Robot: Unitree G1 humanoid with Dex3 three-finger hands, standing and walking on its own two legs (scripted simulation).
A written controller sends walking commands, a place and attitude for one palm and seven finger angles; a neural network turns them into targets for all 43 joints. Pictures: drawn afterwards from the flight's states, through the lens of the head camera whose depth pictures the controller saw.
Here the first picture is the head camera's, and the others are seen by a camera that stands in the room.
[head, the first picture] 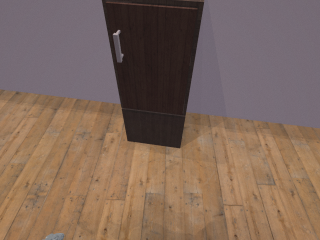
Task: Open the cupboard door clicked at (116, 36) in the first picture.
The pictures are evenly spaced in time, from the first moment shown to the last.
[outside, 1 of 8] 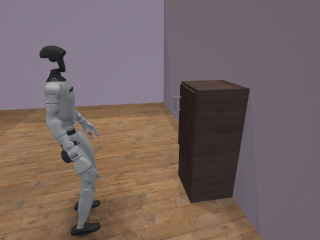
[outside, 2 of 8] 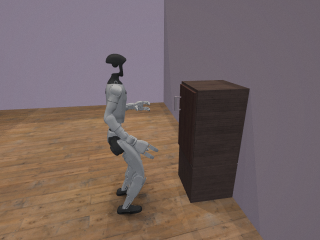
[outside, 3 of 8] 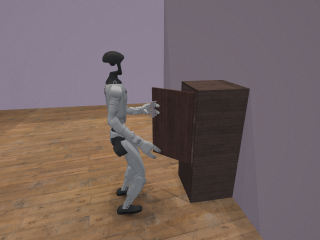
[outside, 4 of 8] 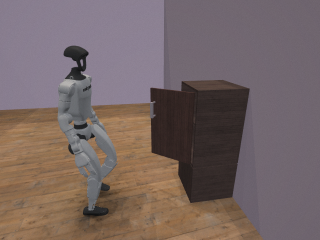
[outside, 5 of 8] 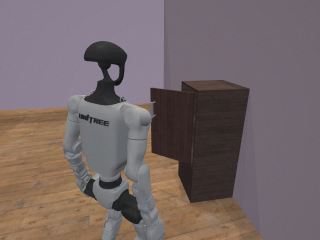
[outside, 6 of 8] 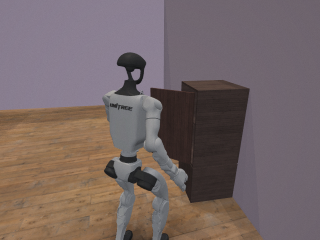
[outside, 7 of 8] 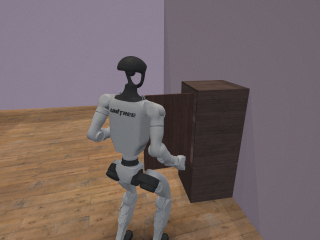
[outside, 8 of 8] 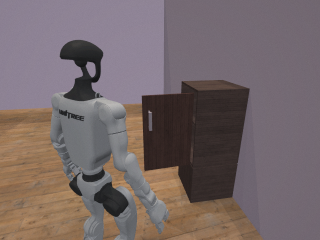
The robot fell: no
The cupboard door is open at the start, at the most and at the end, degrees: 0 95 94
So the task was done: yes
